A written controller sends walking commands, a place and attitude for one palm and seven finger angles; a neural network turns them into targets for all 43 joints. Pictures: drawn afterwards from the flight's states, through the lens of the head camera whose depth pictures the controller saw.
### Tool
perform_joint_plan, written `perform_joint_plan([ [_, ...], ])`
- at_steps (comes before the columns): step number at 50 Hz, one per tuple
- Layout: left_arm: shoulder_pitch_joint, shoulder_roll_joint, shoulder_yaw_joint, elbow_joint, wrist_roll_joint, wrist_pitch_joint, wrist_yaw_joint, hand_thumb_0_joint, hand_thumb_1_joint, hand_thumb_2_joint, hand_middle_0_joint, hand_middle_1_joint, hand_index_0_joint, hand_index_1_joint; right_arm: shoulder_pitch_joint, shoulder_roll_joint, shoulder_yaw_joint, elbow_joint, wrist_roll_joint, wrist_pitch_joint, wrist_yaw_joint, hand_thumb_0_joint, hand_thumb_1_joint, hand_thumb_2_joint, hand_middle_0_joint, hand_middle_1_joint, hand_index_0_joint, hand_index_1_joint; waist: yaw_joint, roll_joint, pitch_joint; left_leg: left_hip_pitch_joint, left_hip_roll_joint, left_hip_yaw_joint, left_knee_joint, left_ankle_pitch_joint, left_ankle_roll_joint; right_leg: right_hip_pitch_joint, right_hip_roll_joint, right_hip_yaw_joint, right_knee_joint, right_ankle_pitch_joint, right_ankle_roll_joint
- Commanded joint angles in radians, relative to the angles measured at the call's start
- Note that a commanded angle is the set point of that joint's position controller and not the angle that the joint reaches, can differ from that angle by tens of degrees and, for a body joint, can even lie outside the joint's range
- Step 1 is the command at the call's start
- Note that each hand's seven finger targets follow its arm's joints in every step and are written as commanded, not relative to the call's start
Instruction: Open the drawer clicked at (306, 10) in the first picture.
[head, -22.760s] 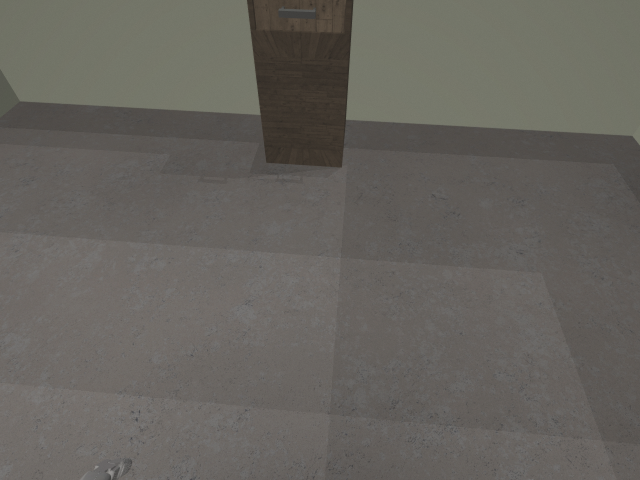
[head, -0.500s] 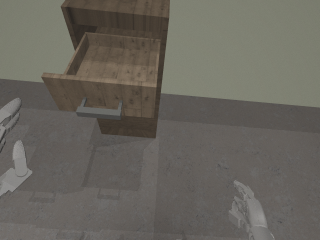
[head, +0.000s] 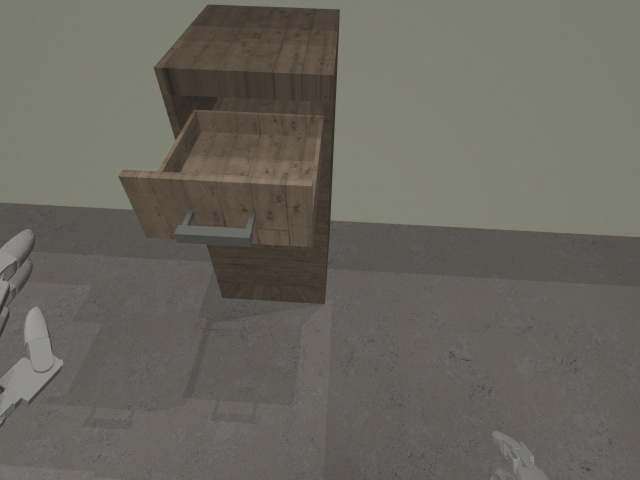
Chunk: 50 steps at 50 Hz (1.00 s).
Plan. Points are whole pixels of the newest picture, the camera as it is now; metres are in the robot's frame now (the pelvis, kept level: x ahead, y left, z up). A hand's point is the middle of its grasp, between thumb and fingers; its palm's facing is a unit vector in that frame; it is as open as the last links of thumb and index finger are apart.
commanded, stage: stop stepping back and stand still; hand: left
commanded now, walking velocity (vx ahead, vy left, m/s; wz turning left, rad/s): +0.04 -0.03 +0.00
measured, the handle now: (217, 226) +0.55 +0.21 -0.03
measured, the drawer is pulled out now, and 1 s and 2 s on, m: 0.30 0.30 0.30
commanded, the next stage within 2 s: let the arm hang, fingers relaxed in 0.08 s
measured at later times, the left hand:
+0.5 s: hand out of the picture +0.04 +0.19 -0.17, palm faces +0.02 -0.98 -0.19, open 7.2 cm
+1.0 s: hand out of the picture +0.00 +0.22 -0.16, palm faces +0.03 -0.97 -0.25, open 7.4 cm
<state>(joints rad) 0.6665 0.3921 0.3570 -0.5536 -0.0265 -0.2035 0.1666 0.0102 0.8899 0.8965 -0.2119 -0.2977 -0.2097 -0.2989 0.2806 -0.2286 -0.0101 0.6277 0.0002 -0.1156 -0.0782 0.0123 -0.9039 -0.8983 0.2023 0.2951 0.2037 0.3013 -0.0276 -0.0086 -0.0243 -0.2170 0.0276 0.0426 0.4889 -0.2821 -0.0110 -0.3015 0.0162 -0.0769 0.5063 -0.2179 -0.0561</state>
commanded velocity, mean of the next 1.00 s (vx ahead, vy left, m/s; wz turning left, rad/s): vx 0.00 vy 0.00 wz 0.00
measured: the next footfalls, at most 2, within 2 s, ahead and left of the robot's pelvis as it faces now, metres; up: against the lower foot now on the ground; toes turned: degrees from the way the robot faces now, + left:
none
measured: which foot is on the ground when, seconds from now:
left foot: down 0.00-1.00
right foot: down 0.00-1.00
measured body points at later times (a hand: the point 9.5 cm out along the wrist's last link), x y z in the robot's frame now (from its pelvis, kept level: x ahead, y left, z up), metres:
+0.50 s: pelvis -0.01 +0.01 +0.00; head +0.01 +0.02 +0.45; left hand +0.04 +0.24 -0.15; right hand +0.07 -0.24 -0.14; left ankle -0.01 +0.13 -0.74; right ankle +0.03 -0.08 -0.74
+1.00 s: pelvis -0.01 +0.02 +0.01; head +0.00 +0.01 +0.46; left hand +0.00 +0.27 -0.14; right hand -0.04 -0.19 -0.16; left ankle -0.01 +0.13 -0.74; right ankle +0.03 -0.08 -0.74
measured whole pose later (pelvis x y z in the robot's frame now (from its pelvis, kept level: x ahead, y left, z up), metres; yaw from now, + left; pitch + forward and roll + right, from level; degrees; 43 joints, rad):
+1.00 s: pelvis -0.01 +0.02 +0.01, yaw +0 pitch -2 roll +0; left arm 0.23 0.19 0.02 1.14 0.01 0.01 0.02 0.00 0.91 0.90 -0.20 -0.29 -0.20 -0.30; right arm 0.32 -0.14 0.00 1.12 -0.02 0.01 -0.03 0.00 -0.91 -0.90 0.20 0.29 0.20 0.30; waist 0.00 0.03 0.06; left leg -0.14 0.00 0.05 0.39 -0.21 0.01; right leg -0.21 -0.01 -0.07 0.40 -0.14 -0.03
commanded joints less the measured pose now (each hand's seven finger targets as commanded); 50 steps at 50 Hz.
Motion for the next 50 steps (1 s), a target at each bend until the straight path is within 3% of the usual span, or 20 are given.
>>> perform_joint_plan([
  [1, -0.061, 0.129, 0.099, -0.163, -0.006, -0.065, 0.025, 0.000, 0.900, 0.900, -0.200, -0.300, -0.200, -0.300, -0.118, -0.107, -0.031, -0.148, -0.001, -0.068, 0.001, 0.000, -0.900, -0.900, 0.200, 0.300, 0.200, 0.300, 0.006, -0.028, 0.004, -0.120, 0.032, -0.063, -0.057, -0.085, 0.062, 0.074, -0.122, 0.224, -0.176, -0.180, 0.010],
  [4, -0.046, 0.127, 0.095, -0.170, -0.007, -0.064, 0.023, 0.000, 0.900, 0.900, -0.200, -0.300, -0.200, -0.300, -0.119, -0.100, -0.027, -0.146, -0.001, -0.070, 0.007, 0.000, -0.900, -0.900, 0.200, 0.300, 0.200, 0.300, 0.008, -0.032, -0.022, -0.073, 0.025, -0.044, -0.056, 0.014, 0.052, 0.106, -0.140, 0.210, -0.166, -0.055, 0.001],
  [7, -0.053, 0.139, 0.101, -0.201, -0.006, -0.066, 0.021, 0.000, 0.900, 0.900, -0.200, -0.300, -0.200, -0.300, -0.141, -0.101, -0.025, -0.151, -0.003, -0.069, 0.009, 0.000, -0.900, -0.900, 0.200, 0.300, 0.200, 0.300, 0.012, 0.034, -0.023, -0.033, 0.040, -0.058, -0.081, 0.117, 0.046, 0.104, -0.108, 0.170, -0.134, 0.079, 0.017],
  [8, -0.044, 0.138, 0.104, -0.203, -0.006, -0.068, 0.021, 0.000, 0.900, 0.900, -0.200, -0.300, -0.200, -0.300, -0.142, -0.096, -0.022, -0.153, -0.003, -0.066, 0.010, 0.000, -0.900, -0.900, 0.200, 0.300, 0.200, 0.300, 0.015, 0.029, -0.029, -0.041, 0.053, -0.072, -0.096, 0.155, 0.045, 0.130, -0.096, 0.148, -0.113, 0.124, 0.024],
  [9, -0.198, 0.005, -0.265, 0.641, 0.088, 0.097, -0.123, 0.000, 0.900, 0.900, -0.200, -0.300, -0.200, -0.300, -0.162, -0.247, -0.089, 0.103, -0.004, -0.078, 0.101, 0.000, -0.900, -0.900, 0.200, 0.300, 0.200, 0.300, -0.035, 0.038, 0.027, -0.083, 0.078, -0.083, 0.058, 0.331, 0.041, 0.001, -0.142, 0.066, 0.061, 0.303, 0.014],
  [10, -0.170, -0.024, -0.238, 0.665, 0.074, 0.176, -0.150, 0.000, 0.900, 0.900, -0.200, -0.300, -0.200, -0.300, -0.078, -0.197, -0.082, 0.087, -0.002, -0.009, 0.095, 0.000, -0.900, -0.900, 0.200, 0.300, 0.200, 0.300, -0.011, 0.053, -0.043, -0.031, 0.091, -0.080, 0.027, 0.421, 0.037, 0.003, -0.108, 0.092, 0.081, 0.294, 0.014],
  [11, -0.198, -0.057, -0.250, 0.688, 0.068, 0.190, -0.154, 0.000, 0.900, 0.900, -0.200, -0.300, -0.200, -0.300, -0.064, -0.172, -0.069, 0.076, -0.007, 0.017, 0.086, 0.000, -0.900, -0.900, 0.200, 0.300, 0.200, 0.300, -0.001, 0.034, -0.067, -0.046, 0.111, -0.112, 0.027, 0.430, 0.061, 0.007, -0.088, 0.055, 0.109, 0.215, 0.018],
  [13, -0.275, -0.047, -0.261, 0.778, 0.068, 0.197, -0.157, 0.000, 0.900, 0.900, -0.200, -0.300, -0.200, -0.300, -0.076, -0.183, -0.057, 0.063, -0.018, 0.044, 0.077, 0.000, -0.900, -0.900, 0.200, 0.300, 0.200, 0.300, 0.008, -0.058, -0.061, -0.059, 0.141, -0.179, 0.014, 0.488, 0.097, 0.023, -0.065, 0.050, 0.136, 0.164, 0.019],
  [14, -0.294, -0.034, -0.262, 0.840, 0.067, 0.200, -0.158, 0.000, 0.900, 0.900, -0.200, -0.300, -0.200, -0.300, -0.089, -0.185, -0.050, 0.065, -0.021, 0.055, 0.073, 0.000, -0.900, -0.900, 0.200, 0.300, 0.200, 0.300, 0.021, -0.095, -0.061, -0.081, 0.129, -0.170, 0.018, 0.462, 0.096, 0.068, -0.075, 0.067, 0.107, 0.196, 0.018],
  [16, -0.333, 0.008, -0.264, 0.982, 0.068, 0.205, -0.157, 0.000, 0.900, 0.900, -0.200, -0.300, -0.200, -0.300, -0.104, -0.174, -0.041, 0.084, -0.020, 0.076, 0.067, 0.000, -0.900, -0.900, 0.200, 0.300, 0.200, 0.300, 0.033, -0.154, -0.050, -0.097, 0.049, -0.103, 0.055, 0.294, 0.056, 0.130, -0.138, 0.148, 0.013, 0.296, -0.010],
  [18, -0.394, 0.022, -0.282, 1.117, 0.059, 0.207, -0.154, 0.000, 0.900, 0.900, -0.200, -0.300, -0.200, -0.300, -0.092, -0.141, -0.031, 0.126, -0.022, 0.100, 0.066, 0.000, -0.900, -0.900, 0.200, 0.300, 0.200, 0.300, 0.016, -0.072, -0.023, -0.033, 0.010, -0.071, 0.031, 0.149, 0.036, 0.085, -0.179, 0.195, -0.069, 0.210, -0.039],
  [20, -0.441, 0.016, -0.297, 1.234, 0.052, 0.206, -0.152, 0.000, 0.900, 0.900, -0.200, -0.300, -0.200, -0.300, -0.080, -0.116, -0.016, 0.180, -0.021, 0.111, 0.065, 0.000, -0.900, -0.900, 0.200, 0.300, 0.200, 0.300, 0.009, -0.007, 0.002, -0.006, 0.024, -0.079, -0.027, 0.128, 0.034, 0.076, -0.158, 0.183, -0.106, 0.113, -0.024],
  [23, -0.430, -0.020, -0.314, 1.381, 0.045, 0.204, -0.149, 0.000, 0.900, 0.900, -0.200, -0.300, -0.200, -0.300, -0.081, -0.104, -0.006, 0.250, -0.019, 0.114, 0.060, 0.000, -0.900, -0.900, 0.200, 0.300, 0.200, 0.300, 0.026, 0.102, 0.034, -0.019, 0.064, -0.109, -0.123, 0.093, 0.041, 0.120, -0.113, 0.152, -0.151, 0.024, 0.008],
  [26, -0.404, -0.040, -0.309, 1.484, 0.043, 0.197, -0.147, 0.000, 0.900, 0.900, -0.200, -0.300, -0.200, -0.300, -0.038, -0.084, -0.006, 0.312, -0.019, 0.113, 0.054, 0.000, -0.900, -0.900, 0.200, 0.300, 0.200, 0.300, 0.031, 0.140, 0.027, -0.022, 0.062, -0.099, -0.152, 0.042, 0.038, 0.163, -0.114, 0.150, -0.188, 0.015, 0.001],
  [27, -0.399, -0.044, -0.310, 1.510, 0.044, 0.196, -0.146, 0.000, 0.900, 0.900, -0.200, -0.300, -0.200, -0.300, -0.020, -0.076, -0.006, 0.328, -0.017, 0.115, 0.052, 0.000, -0.900, -0.900, 0.200, 0.300, 0.200, 0.300, 0.031, 0.101, 0.035, -0.005, 0.063, -0.099, -0.149, 0.052, 0.038, 0.155, -0.115, 0.143, -0.199, 0.018, 0.000],
  [30, -0.394, -0.051, -0.317, 1.575, 0.039, 0.195, -0.146, 0.000, 0.900, 0.900, -0.200, -0.300, -0.200, -0.300, 0.032, -0.062, -0.007, 0.381, -0.016, 0.117, 0.049, 0.000, -0.900, -0.900, 0.200, 0.300, 0.200, 0.300, 0.027, 0.082, 0.039, 0.003, 0.063, -0.095, -0.165, 0.040, 0.040, 0.158, -0.119, 0.134, -0.219, -0.007, -0.001],
  [32, -0.387, -0.056, -0.317, 1.608, 0.040, 0.193, -0.143, 0.000, 0.900, 0.900, -0.200, -0.300, -0.200, -0.300, 0.059, -0.057, -0.007, 0.405, -0.013, 0.118, 0.047, 0.000, -0.900, -0.900, 0.200, 0.300, 0.200, 0.300, 0.025, 0.033, 0.069, 0.011, 0.067, -0.090, -0.168, 0.050, 0.040, 0.136, -0.119, 0.124, -0.229, -0.015, -0.002],
  [41, -0.379, -0.064, -0.316, 1.665, 0.039, 0.198, -0.136, 0.000, 0.900, 0.900, -0.200, -0.300, -0.200, -0.300, 0.115, -0.044, -0.012, 0.463, -0.016, 0.117, 0.042, 0.000, -0.900, -0.900, 0.200, 0.300, 0.200, 0.300, 0.026, -0.001, 0.106, -0.021, 0.069, -0.099, -0.202, -0.008, 0.050, 0.120, -0.112, 0.120, -0.221, -0.069, 0.000],
  [50, -0.410, -0.065, -0.308, 1.656, 0.042, 0.196, -0.134, 0.000, 0.900, 0.900, -0.200, -0.300, -0.200, -0.300, 0.096, -0.037, -0.018, 0.469, -0.019, 0.111, 0.043, 0.000, -0.900, -0.900, 0.200, 0.300, 0.200, 0.300, 0.028, 0.027, 0.135, -0.036, 0.068, -0.098, -0.211, -0.003, 0.049, 0.110, -0.114, 0.124, -0.210, -0.052, 0.003],
])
